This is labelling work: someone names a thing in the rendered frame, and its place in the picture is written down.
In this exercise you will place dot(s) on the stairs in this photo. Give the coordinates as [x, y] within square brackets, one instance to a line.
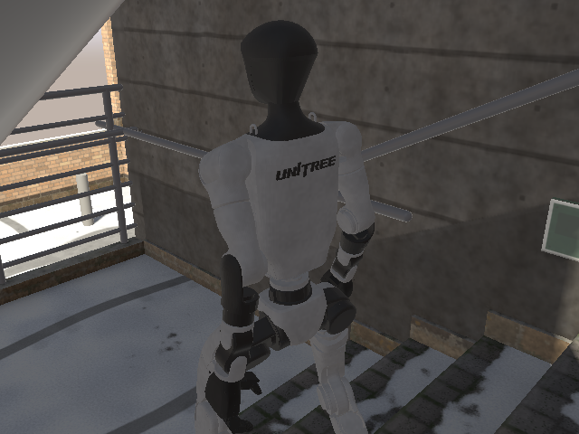
[491, 389]

